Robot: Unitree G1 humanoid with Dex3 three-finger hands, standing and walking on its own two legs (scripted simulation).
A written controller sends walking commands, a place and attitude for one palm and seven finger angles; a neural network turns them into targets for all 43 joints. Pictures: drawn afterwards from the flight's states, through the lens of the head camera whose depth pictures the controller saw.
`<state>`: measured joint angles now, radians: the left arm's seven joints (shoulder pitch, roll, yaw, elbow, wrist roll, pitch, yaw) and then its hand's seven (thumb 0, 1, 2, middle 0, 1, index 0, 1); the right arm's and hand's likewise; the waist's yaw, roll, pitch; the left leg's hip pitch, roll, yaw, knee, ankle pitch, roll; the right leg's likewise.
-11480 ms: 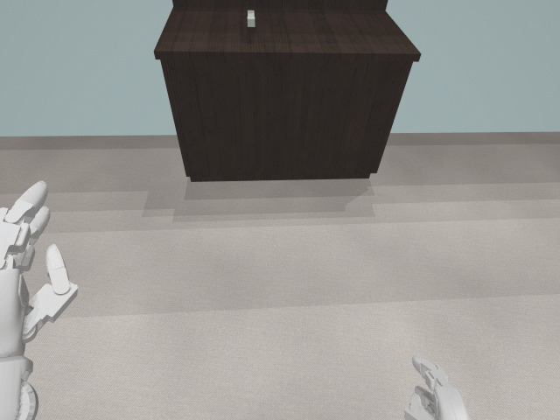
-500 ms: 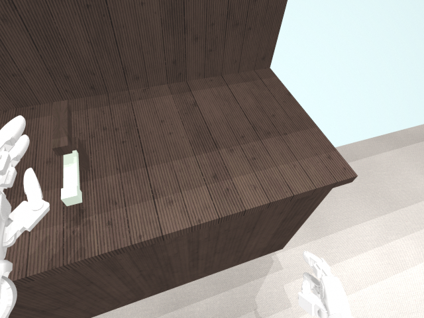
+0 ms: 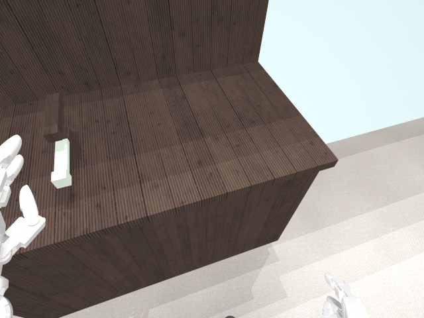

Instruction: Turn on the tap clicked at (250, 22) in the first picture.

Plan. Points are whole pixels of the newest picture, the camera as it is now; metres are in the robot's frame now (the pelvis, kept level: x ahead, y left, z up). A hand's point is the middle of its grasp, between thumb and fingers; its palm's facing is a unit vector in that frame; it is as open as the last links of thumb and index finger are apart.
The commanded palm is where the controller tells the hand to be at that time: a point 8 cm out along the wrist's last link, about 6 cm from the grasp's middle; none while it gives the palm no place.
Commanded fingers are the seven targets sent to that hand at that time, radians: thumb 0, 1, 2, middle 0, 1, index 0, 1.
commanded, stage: come to a stop and stand still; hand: left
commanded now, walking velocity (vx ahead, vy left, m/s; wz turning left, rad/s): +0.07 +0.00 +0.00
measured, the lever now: (61, 178) +0.37 +0.34 +0.02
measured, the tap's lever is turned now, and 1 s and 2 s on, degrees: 0 0 0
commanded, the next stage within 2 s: look again from close up in 1.04 s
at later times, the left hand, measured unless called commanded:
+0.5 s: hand (6, 223) +0.21 +0.28 +0.15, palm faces +0.43 -0.83 -0.34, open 7.4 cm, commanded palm +0.15 +0.32 +0.18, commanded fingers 0.00 0.90 0.90 -0.20 -0.30 -0.20 -0.30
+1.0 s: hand out of the picture +0.23 +0.32 +0.16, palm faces +0.42 -0.83 -0.35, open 7.4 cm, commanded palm +0.18 +0.35 +0.18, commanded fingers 0.00 0.90 0.90 -0.20 -0.30 -0.20 -0.30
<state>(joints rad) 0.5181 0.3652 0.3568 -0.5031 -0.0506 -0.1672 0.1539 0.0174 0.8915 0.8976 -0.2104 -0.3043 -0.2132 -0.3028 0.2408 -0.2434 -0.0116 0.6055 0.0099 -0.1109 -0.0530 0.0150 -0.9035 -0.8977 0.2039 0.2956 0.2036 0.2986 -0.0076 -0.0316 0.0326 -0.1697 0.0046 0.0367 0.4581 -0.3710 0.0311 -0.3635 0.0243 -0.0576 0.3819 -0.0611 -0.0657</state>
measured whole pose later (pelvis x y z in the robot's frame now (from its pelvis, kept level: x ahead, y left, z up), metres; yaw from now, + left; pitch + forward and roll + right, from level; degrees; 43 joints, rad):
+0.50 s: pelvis +0.00 +0.03 -0.01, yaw +1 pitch -3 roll +0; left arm 0.40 0.32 0.34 -0.43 -0.03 -0.17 0.12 0.02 0.89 0.90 -0.21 -0.30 -0.21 -0.30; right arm 0.26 -0.18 0.02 0.61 0.02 -0.12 -0.01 0.01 -0.90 -0.90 0.21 0.30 0.21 0.30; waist 0.03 -0.01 0.06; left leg -0.09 -0.01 0.03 0.50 -0.36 0.02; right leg -0.29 0.02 -0.03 0.45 -0.11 -0.02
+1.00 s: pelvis +0.03 +0.06 -0.01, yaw +2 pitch -2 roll -2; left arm 0.45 0.37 0.36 -0.52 -0.06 -0.20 0.12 0.02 0.89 0.90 -0.21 -0.30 -0.21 -0.30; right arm 0.19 -0.20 -0.01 0.56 0.02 -0.10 -0.01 0.01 -0.90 -0.90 0.20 0.30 0.20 0.30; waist 0.03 -0.02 0.08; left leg -0.06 -0.03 0.02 0.50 -0.40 0.05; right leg -0.26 0.00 -0.04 0.47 -0.16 0.00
